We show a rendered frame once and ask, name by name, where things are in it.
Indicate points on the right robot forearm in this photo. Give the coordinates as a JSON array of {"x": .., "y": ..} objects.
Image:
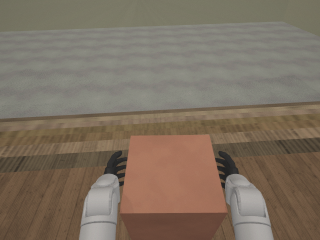
[{"x": 249, "y": 212}]

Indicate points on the robot right hand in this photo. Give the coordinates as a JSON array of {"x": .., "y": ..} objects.
[{"x": 229, "y": 169}]

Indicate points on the robot left hand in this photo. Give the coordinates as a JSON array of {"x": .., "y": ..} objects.
[{"x": 112, "y": 167}]

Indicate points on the left robot forearm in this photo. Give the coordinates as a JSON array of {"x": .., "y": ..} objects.
[{"x": 100, "y": 209}]

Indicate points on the carton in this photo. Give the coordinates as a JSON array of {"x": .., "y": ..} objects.
[{"x": 172, "y": 188}]

